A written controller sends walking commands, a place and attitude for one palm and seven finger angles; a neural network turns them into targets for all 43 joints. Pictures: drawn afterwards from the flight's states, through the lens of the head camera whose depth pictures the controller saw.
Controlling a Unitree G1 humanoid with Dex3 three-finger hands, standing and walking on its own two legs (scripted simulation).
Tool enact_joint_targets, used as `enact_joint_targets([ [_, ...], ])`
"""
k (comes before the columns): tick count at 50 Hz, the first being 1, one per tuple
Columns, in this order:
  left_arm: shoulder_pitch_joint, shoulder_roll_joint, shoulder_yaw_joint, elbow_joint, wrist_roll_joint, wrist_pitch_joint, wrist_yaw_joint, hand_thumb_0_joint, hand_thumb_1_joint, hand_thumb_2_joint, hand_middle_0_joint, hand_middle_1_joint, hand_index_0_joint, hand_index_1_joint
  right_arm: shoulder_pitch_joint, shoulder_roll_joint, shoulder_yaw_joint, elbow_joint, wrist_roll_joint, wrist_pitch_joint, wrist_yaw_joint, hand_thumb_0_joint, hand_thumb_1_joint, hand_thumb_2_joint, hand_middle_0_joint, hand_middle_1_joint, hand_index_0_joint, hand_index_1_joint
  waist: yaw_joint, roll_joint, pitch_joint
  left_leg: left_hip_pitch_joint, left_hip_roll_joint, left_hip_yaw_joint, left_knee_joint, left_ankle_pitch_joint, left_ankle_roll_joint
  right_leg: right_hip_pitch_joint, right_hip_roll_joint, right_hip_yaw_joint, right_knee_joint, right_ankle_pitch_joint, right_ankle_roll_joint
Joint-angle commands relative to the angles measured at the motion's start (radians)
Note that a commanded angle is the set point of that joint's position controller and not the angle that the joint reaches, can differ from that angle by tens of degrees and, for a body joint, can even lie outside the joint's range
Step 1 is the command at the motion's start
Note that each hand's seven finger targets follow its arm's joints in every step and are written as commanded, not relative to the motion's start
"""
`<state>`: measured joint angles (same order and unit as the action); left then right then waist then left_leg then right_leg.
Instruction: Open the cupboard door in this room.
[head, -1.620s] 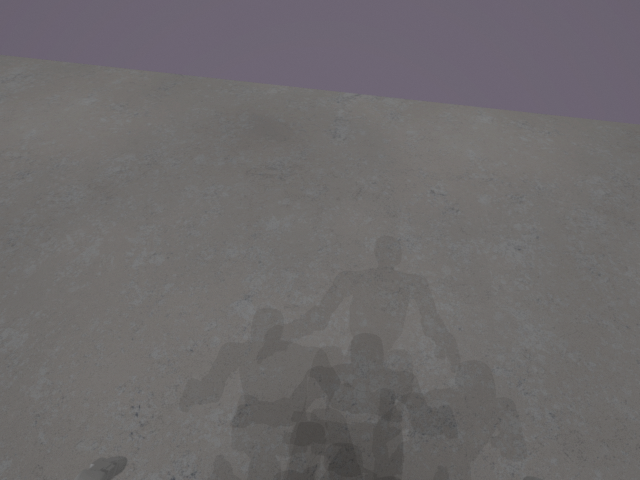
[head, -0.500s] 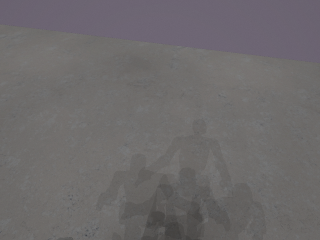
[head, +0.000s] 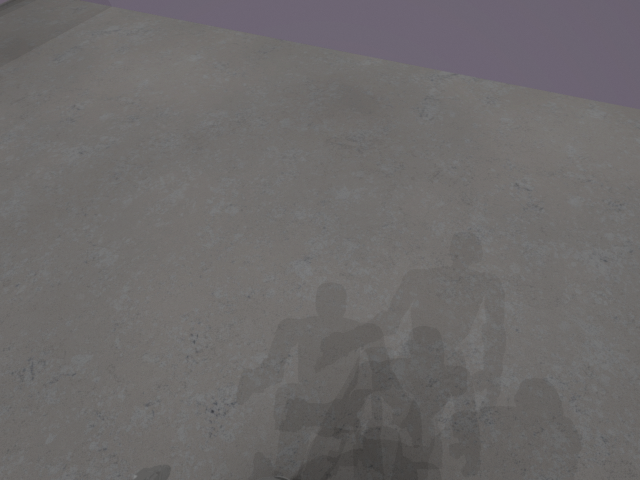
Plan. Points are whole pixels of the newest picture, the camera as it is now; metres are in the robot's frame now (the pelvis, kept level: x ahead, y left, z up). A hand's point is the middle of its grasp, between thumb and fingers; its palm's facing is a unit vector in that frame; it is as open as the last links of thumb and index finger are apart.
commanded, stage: turn or walk to find it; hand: left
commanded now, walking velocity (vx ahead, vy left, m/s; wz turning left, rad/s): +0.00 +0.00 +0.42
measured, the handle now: out of the picture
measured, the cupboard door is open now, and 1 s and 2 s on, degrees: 0 0 0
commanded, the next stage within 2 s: none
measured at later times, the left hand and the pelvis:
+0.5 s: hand out of the picture -0.08 +0.24 -0.18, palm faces +0.28 -0.93 -0.24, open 7.4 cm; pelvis -0.03 +0.03 +0.00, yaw +14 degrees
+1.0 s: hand out of the picture -0.04 +0.20 -0.14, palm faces +0.44 -0.86 -0.27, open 7.4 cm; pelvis -0.04 -0.01 +0.01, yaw +27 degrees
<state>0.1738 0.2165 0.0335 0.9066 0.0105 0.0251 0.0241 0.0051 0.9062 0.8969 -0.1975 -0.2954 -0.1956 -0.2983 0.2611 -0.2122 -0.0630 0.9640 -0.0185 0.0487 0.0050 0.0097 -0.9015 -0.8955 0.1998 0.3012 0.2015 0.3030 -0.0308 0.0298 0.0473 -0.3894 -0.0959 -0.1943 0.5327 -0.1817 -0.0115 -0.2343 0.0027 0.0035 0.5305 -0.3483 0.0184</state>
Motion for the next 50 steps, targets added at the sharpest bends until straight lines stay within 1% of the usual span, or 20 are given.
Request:
enact_joint_targets([
  [1, 0.085, 0.214, 0.061, -0.067, 0.010, -0.028, 0.026, 0.000, 0.900, 0.900, -0.200, -0.300, -0.200, -0.300, -0.068, -0.131, -0.048, -0.110, -0.009, -0.009, -0.006, 0.000, -0.900, -0.900, 0.200, 0.300, 0.200, 0.300, 0.057, -0.266, -0.020, -0.226, 0.058, 0.066, 0.473, -0.332, -0.010, 0.041, -0.429, 0.354, -0.301, 0.143, -0.171],
  [3, 0.011, 0.164, 0.040, -0.073, 0.010, -0.035, 0.019, 0.000, 0.900, 0.900, -0.200, -0.300, -0.200, -0.300, -0.026, -0.113, -0.047, -0.064, -0.002, 0.002, 0.005, 0.000, -0.900, -0.900, 0.200, 0.300, 0.200, 0.300, -0.001, -0.174, 0.012, -0.195, 0.081, 0.109, 0.628, -0.216, -0.022, 0.006, -0.317, 0.173, -0.239, 0.295, -0.160],
  [5, 0.017, 0.141, 0.034, -0.076, 0.013, -0.040, 0.018, 0.000, 0.900, 0.900, -0.200, -0.300, -0.200, -0.300, -0.005, -0.098, -0.042, -0.049, 0.000, 0.003, 0.010, 0.000, -0.900, -0.900, 0.200, 0.300, 0.200, 0.300, -0.005, -0.190, 0.006, -0.180, 0.092, 0.152, 0.657, -0.171, -0.038, 0.032, -0.281, 0.081, -0.203, 0.414, -0.146],
  [14, 0.181, 0.202, 0.051, -0.015, 0.025, -0.031, 0.016, 0.000, 0.900, 0.900, -0.200, -0.300, -0.200, -0.300, -0.175, -0.079, -0.010, -0.087, 0.010, -0.004, 0.011, 0.000, -0.900, -0.900, 0.200, 0.300, 0.200, 0.300, 0.080, -0.229, -0.032, -0.063, 0.102, 0.254, 0.292, -0.273, -0.041, 0.159, -0.324, 0.021, -0.108, 0.664, -0.169],
  [17, 0.169, 0.218, 0.059, -0.005, 0.023, -0.026, 0.015, 0.000, 0.900, 0.900, -0.200, -0.300, -0.200, -0.300, -0.132, -0.089, -0.005, -0.078, 0.013, -0.016, 0.005, 0.000, -0.900, -0.900, 0.200, 0.300, 0.200, 0.300, 0.056, -0.238, -0.083, 0.062, 0.091, 0.289, 0.085, -0.197, -0.023, 0.164, -0.320, -0.012, -0.025, 0.718, -0.132],
  [18, 0.151, 0.216, 0.061, -0.005, 0.016, -0.023, 0.014, 0.000, 0.900, 0.900, -0.200, -0.300, -0.200, -0.300, -0.093, -0.102, -0.008, -0.068, 0.010, -0.022, 0.003, 0.000, -0.900, -0.900, 0.200, 0.300, 0.200, 0.300, 0.031, -0.224, -0.097, 0.156, 0.094, 0.290, -0.042, -0.089, -0.015, 0.122, -0.303, -0.050, 0.034, 0.674, -0.094],
  [19, 0.147, 0.193, 0.055, -0.011, 0.008, -0.019, 0.011, 0.000, 0.900, 0.900, -0.200, -0.300, -0.200, -0.300, -0.044, -0.150, -0.017, -0.058, 0.007, -0.032, 0.005, 0.000, -0.900, -0.900, 0.200, 0.300, 0.200, 0.300, 0.004, -0.106, -0.143, 0.327, 0.153, 0.228, -0.156, 0.106, 0.010, 0.020, -0.264, -0.097, 0.177, 0.551, -0.044],
  [20, 0.161, 0.128, 0.047, -0.047, 0.002, -0.014, 0.003, 0.000, 0.900, 0.900, -0.200, -0.300, -0.200, -0.300, -0.007, -0.255, -0.041, -0.058, -0.002, -0.040, 0.001, 0.000, -0.900, -0.900, 0.200, 0.300, 0.200, 0.300, -0.008, 0.199, -0.165, 0.493, 0.421, -0.087, -0.155, 0.493, 0.124, -0.264, -0.137, -0.158, 0.378, -0.029, 0.034],
  [21, 0.114, 0.108, 0.032, -0.068, 0.013, -0.004, 0.008, 0.000, 0.900, 0.900, -0.200, -0.300, -0.200, -0.300, 0.037, -0.285, -0.048, -0.045, 0.009, -0.031, -0.005, 0.000, -0.900, -0.900, 0.200, 0.300, 0.200, 0.300, -0.024, 0.213, -0.155, 0.438, 0.510, -0.130, -0.155, 0.695, 0.217, -0.307, -0.108, -0.089, 0.510, -0.310, 0.045],
  [22, 0.059, 0.118, 0.036, -0.058, 0.011, 0.010, 0.016, 0.000, 0.900, 0.900, -0.200, -0.300, -0.200, -0.300, 0.045, -0.255, -0.042, -0.030, 0.007, -0.037, -0.018, 0.000, -0.900, -0.900, 0.200, 0.300, 0.200, 0.300, -0.039, 0.223, -0.153, 0.374, 0.461, -0.114, -0.162, 0.621, 0.208, -0.299, -0.111, -0.018, 0.566, -0.269, 0.044],
  [26, 0.093, 0.112, 0.047, -0.008, 0.010, 0.013, -0.007, 0.000, 0.900, 0.900, -0.200, -0.300, -0.200, -0.300, -0.099, -0.186, -0.019, -0.079, 0.003, -0.042, -0.024, 0.000, -0.900, -0.900, 0.200, 0.300, 0.200, 0.300, 0.028, 0.112, -0.066, 0.240, 0.327, 0.001, -0.211, 0.315, 0.168, -0.281, -0.113, -0.021, 0.603, -0.063, 0.055],
  [35, 0.034, 0.083, 0.044, -0.048, 0.005, 0.012, -0.004, 0.000, 0.900, 0.900, -0.200, -0.300, -0.200, -0.300, -0.040, -0.188, -0.036, -0.075, -0.005, -0.031, -0.019, 0.000, -0.900, -0.900, 0.200, 0.300, 0.200, 0.300, -0.001, 0.097, -0.052, 0.213, 0.316, -0.106, -0.232, 0.154, 0.196, -0.213, -0.067, -0.028, 0.352, -0.083, 0.058],
  [39, 0.063, 0.073, 0.042, -0.059, 0.000, -0.002, 0.002, 0.000, 0.900, 0.900, -0.200, -0.300, -0.200, -0.300, -0.043, -0.187, -0.043, -0.080, -0.009, -0.026, -0.016, 0.000, -0.900, -0.900, 0.200, 0.300, 0.200, 0.300, 0.015, 0.104, -0.080, 0.194, 0.295, -0.148, -0.176, 0.263, 0.188, -0.099, -0.028, -0.035, 0.160, -0.063, 0.041],
  [41, 0.118, 0.081, 0.043, -0.047, -0.003, -0.012, 0.007, 0.000, 0.900, 0.900, -0.200, -0.300, -0.200, -0.300, -0.057, -0.179, -0.043, -0.085, -0.002, -0.025, -0.013, 0.000, -0.900, -0.900, 0.200, 0.300, 0.200, 0.300, 0.048, 0.082, -0.107, 0.117, 0.258, -0.131, -0.115, 0.237, 0.148, 0.049, -0.026, -0.038, -0.039, 0.075, 0.036],
  [42, 0.143, 0.111, 0.050, -0.045, 0.000, -0.022, 0.011, 0.000, 0.900, 0.900, -0.200, -0.300, -0.200, -0.300, -0.051, -0.152, -0.040, -0.087, 0.006, -0.027, -0.009, 0.000, -0.900, -0.900, 0.200, 0.300, 0.200, 0.300, 0.060, 0.018, -0.119, 0.022, 0.209, -0.100, -0.045, 0.138, 0.101, 0.174, -0.078, 0.005, -0.169, 0.148, 0.025],
  [43, 0.157, 0.199, 0.067, -0.047, 0.017, -0.033, 0.020, 0.000, 0.900, 0.900, -0.200, -0.300, -0.200, -0.300, -0.026, -0.084, -0.031, -0.103, 0.014, -0.027, -0.002, 0.000, -0.900, -0.900, 0.200, 0.300, 0.200, 0.300, 0.063, -0.240, -0.121, -0.174, 0.074, 0.057, 0.160, -0.143, 0.022, 0.291, -0.320, 0.253, -0.259, 0.159, -0.050],
  [44, 0.136, 0.250, 0.070, -0.069, 0.016, -0.029, 0.017, 0.000, 0.900, 0.900, -0.200, -0.300, -0.200, -0.300, -0.033, -0.089, -0.037, -0.121, 0.002, -0.022, -0.003, 0.000, -0.900, -0.900, 0.200, 0.300, 0.200, 0.300, 0.066, -0.306, -0.089, -0.196, 0.024, 0.135, 0.371, -0.375, -0.013, 0.170, -0.490, 0.349, -0.274, 0.272, -0.154],
  [45, 0.109, 0.212, 0.072, -0.076, 0.008, -0.033, 0.021, 0.000, 0.900, 0.900, -0.200, -0.300, -0.200, -0.300, -0.046, -0.121, -0.046, -0.104, -0.009, -0.006, -0.005, 0.000, -0.900, -0.900, 0.200, 0.300, 0.200, 0.300, 0.064, -0.312, -0.074, -0.168, 0.070, 0.087, 0.500, -0.365, -0.008, 0.076, -0.449, 0.306, -0.279, 0.250, -0.168],
  [48, 0.009, 0.132, 0.043, -0.090, 0.007, -0.036, 0.013, 0.000, 0.900, 0.900, -0.200, -0.300, -0.200, -0.300, 0.000, -0.094, -0.045, -0.043, -0.008, 0.007, 0.010, 0.000, -0.900, -0.900, 0.200, 0.300, 0.200, 0.300, 0.003, -0.157, 0.000, -0.172, 0.099, 0.136, 0.674, -0.189, -0.032, 0.027, -0.303, 0.084, -0.239, 0.274, -0.131],
  [50, 0.030, 0.120, 0.042, -0.081, 0.010, -0.042, 0.016, 0.000, 0.900, 0.900, -0.200, -0.300, -0.200, -0.300, 0.003, -0.084, -0.041, -0.034, -0.006, 0.008, 0.012, 0.000, -0.900, -0.900, 0.200, 0.300, 0.200, 0.300, 0.012, -0.182, -0.006, -0.171, 0.114, 0.158, 0.666, -0.166, -0.048, 0.055, -0.298, 0.040, -0.228, 0.349, -0.132],
])
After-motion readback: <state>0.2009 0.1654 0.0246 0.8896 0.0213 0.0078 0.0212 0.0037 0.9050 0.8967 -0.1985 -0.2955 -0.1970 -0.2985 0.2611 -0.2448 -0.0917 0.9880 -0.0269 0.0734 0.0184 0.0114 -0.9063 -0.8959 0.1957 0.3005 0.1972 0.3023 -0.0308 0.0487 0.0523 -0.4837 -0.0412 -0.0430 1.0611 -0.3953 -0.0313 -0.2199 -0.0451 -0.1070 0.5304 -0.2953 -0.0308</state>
